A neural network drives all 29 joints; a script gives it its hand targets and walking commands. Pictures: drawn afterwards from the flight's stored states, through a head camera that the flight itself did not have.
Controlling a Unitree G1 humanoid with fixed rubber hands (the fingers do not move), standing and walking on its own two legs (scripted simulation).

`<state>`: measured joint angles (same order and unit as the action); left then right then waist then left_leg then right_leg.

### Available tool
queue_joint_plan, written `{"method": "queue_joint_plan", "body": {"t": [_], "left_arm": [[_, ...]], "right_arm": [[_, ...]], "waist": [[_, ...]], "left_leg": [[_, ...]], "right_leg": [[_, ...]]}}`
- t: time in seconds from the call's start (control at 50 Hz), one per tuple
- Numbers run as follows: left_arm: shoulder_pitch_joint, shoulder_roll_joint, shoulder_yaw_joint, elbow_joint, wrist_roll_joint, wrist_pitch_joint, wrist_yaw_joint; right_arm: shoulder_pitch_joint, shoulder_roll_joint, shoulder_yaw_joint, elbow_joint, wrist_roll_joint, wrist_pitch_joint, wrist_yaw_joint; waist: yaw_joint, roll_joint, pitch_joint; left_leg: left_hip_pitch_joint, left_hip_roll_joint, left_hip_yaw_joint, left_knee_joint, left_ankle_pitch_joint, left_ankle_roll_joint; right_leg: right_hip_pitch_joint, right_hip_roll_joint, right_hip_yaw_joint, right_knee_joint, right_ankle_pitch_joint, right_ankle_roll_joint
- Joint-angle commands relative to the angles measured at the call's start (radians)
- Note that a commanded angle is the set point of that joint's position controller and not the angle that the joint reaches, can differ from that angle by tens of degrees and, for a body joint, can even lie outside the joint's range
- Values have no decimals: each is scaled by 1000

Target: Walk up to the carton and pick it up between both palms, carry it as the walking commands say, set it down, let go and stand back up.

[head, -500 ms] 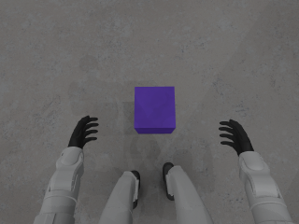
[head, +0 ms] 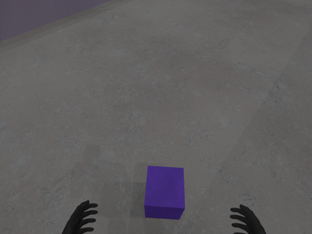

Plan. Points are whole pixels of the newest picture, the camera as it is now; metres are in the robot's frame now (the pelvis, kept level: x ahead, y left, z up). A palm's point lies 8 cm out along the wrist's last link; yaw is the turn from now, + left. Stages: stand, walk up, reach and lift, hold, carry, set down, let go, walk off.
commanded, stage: let go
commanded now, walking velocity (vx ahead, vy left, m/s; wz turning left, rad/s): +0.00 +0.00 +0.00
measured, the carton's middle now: (163, 193) +0.43 -0.03 -0.64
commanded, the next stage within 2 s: stand in 0.22 s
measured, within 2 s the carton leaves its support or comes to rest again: neither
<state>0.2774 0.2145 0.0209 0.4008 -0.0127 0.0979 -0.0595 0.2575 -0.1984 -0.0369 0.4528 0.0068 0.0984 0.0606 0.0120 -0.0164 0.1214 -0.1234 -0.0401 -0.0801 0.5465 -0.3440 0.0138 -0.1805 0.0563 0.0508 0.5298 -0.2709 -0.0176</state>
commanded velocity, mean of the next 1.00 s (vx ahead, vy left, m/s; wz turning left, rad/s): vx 0.00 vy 0.00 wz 0.00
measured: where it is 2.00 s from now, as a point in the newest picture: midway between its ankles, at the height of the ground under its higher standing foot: outside the picture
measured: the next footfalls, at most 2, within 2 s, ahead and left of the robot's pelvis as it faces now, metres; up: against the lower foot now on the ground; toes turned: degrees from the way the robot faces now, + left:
none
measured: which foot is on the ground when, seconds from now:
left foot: down 0.00-1.00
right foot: down 0.00-1.00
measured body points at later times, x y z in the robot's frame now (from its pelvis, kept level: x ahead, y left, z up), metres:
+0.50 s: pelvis +0.06 +0.03 -0.01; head -0.07 +0.04 +0.42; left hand +0.15 +0.28 -0.12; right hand +0.15 -0.22 -0.11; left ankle -0.03 +0.11 -0.73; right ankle +0.01 -0.11 -0.73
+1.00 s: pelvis +0.05 +0.04 -0.01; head -0.03 +0.04 +0.43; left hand -0.02 +0.26 -0.17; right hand +0.01 -0.17 -0.17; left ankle -0.03 +0.11 -0.73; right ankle +0.01 -0.11 -0.73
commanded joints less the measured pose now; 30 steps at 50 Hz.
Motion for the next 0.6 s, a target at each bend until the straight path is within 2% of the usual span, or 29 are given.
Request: {"method": "queue_joint_plan", "body": {"t": [0.0, 0.02, 0.06, 0.08, 0.1, 0.12, 0.14, 0.16, 0.18, 0.2, 0.22, 0.24, 0.26, 0.28, 0.3, 0.34, 0.36, 0.38, 0.4, 0.42, 0.44, 0.46, 0.48, 0.5, 0.52, 0.54, 0.56, 0.58], "left_arm": [[-144, 107, 45, -132, -6, -21, 8], [-97, 99, 25, -121, -2, -20, 10], [-105, 112, 30, -146, -6, -26, 10], [-36, 103, 30, -75, -13, -11, 7], [-37, 90, 27, -55, -11, -9, 6], [-52, 98, 56, -80, 13, -7, 10], [-73, 98, 47, -62, 13, -9, 17], [-69, 80, 29, -42, 10, -2, 24], [-105, 77, 11, -62, 2, -2, 25], [12, 155, 47, 63, 35, -79, 51], [8, 163, 54, 94, 75, -128, 68], [2, 155, 47, 114, 79, -154, 71], [10, 104, 36, 122, 67, -171, 73], [-4, 86, 18, 132, 62, -186, 76], [5, 112, 22, 150, 65, -191, 81], [-1, 119, 29, 180, 59, -201, 71], [17, 133, 35, 193, 57, -204, 69], [47, 141, 35, 220, 54, -206, 74], [46, 137, 35, 237, 49, -205, 74], [94, 128, 28, 262, 42, -200, 79], [83, 139, 34, 285, 43, -197, 81], [128, 149, 34, 310, 40, -192, 82], [141, 125, 27, 317, 37, -189, 86], [149, 139, 28, 336, 37, -181, 85], [169, 137, 24, 353, 36, -178, 86], [181, 154, 30, 371, 32, -171, 91], [183, 140, 28, 386, 29, -165, 86], [206, 107, 19, 400, 31, -164, 81]], "right_arm": [[-74, -142, -60, -137, -3, -12, 2], [-20, -158, -49, -141, -3, -14, -1], [-25, -151, -63, -145, -15, -14, -3], [-14, -163, -45, -148, -7, -7, -8], [4, -135, -33, -146, -11, -1, -8], [-39, -155, -38, -151, -7, -3, -8], [-49, -138, -43, -162, -15, -1, -8], [-53, -147, -23, -149, -9, -3, -9], [-73, -124, -15, -157, -12, 2, -7], [120, -145, -25, 10, -37, -94, -35], [90, -178, -25, 61, -57, -139, -53], [37, -157, -12, 50, -61, -169, -57], [-5, -158, -4, 63, -76, -196, -58], [-25, -155, -7, 85, -61, -212, -55], [6, -150, -8, 117, -54, -217, -59], [42, -150, -9, 161, -48, -218, -55], [54, -150, -11, 189, -36, -217, -53], [87, -166, -10, 214, -44, -213, -62], [130, -174, -14, 244, -37, -208, -66], [132, -155, -10, 252, -37, -204, -66], [131, -140, -3, 273, -34, -200, -62], [157, -151, -4, 277, -37, -193, -70], [146, -141, 2, 286, -35, -192, -74], [142, -127, 3, 286, -36, -194, -69], [183, -122, 9, 312, -37, -191, -75], [213, -87, 19, 327, -38, -189, -77], [201, -123, 11, 329, -35, -187, -74], [192, -96, 21, 333, -42, -184, -73]], "waist": [[-23, 85, -119], [-34, 92, -141], [-33, 66, -159], [-10, 26, -165], [-37, -34, -167], [2, -1, -148], [-17, -4, -150], [10, 13, -145], [-13, 13, -171], [-12, -76, -469], [0, -54, -395], [-3, -59, -394], [13, -40, -394], [5, -21, -385], [7, 28, -339], [-10, 36, -276], [-7, 41, -253], [1, 58, -205], [-19, 41, -195], [-4, 104, -103], [-4, 72, -92], [5, 84, -89], [13, 75, -58], [5, 77, -17], [1, 92, -9], [-4, 37, 23], [-5, 68, 15], [10, 48, 18]], "left_leg": [[-150, 29, 60, -148, 187, -30], [-144, 33, 54, -155, 256, -37], [-112, 21, 43, -129, 320, -35], [-107, 10, 57, -127, 352, -39], [-66, 27, 43, -126, 366, -27], [-95, 19, 50, -125, 374, -25], [-94, 33, 31, -130, 404, -20], [-79, 31, 30, -125, 441, -26], [-48, 42, 28, -121, 474, -22], [26, 94, -38, -33, 431, 11], [-25, 111, -69, -54, 351, 7], [-41, 119, -93, -43, 316, 19], [-13, 135, -86, -50, 353, 25], [-26, 137, -101, -30, 449, 33], [-75, 135, -118, -43, 493, 36], [-136, 128, -118, -41, 538, 38], [-148, 136, -129, -48, 544, 39], [-142, 129, -119, -54, 620, 40], [-138, 131, -120, -44, 684, 30], [-211, 146, -152, -67, 712, 31], [-209, 131, -151, -69, 625, 35], [-187, 137, -153, -72, 641, 23], [-249, 129, -155, -77, 562, 37], [-264, 124, -151, -88, 519, 41], [-282, 131, -164, -90, 514, 28], [-297, 128, -159, -97, 450, 34], [-274, 122, -174, -100, 385, 35], [-298, 124, -195, -115, 346, 41]], "right_leg": [[184, -32, -25, -52, 196, 31], [217, -29, -28, -53, 260, 29], [207, -23, -19, -54, 269, 29], [212, -32, -23, -68, 308, 26], [182, -16, -29, -64, 314, 28], [184, -29, -18, -68, 330, 30], [176, -16, -30, -66, 322, 30], [162, -21, -27, -63, 311, 27], [146, -13, -34, -63, 302, 29], [160, -120, -33, -74, 217, 22], [84, -144, 21, -63, 157, 24], [32, -147, 30, -38, 147, 35], [-10, -147, 35, -21, 130, 37], [-29, -146, 57, -31, 195, 29], [-31, -148, 67, -28, 194, 26], [-53, -155, 66, -18, 278, 13], [-66, -151, 57, -9, 257, 6], [-77, -148, 66, -9, 319, 9], [-88, -145, 47, 0, 358, 13], [-120, -146, 50, -9, 275, 15], [-118, -147, 47, -26, 236, 11], [-165, -137, 34, -6, 168, 11], [-127, -148, 53, -25, 169, 13], [-165, -144, 58, -31, 129, 12], [-152, -150, 48, -17, 127, 13], [-176, -145, 40, -21, 86, 11], [-208, -139, 40, -34, 28, 9], [-192, -143, 40, -34, 12, 11]]}}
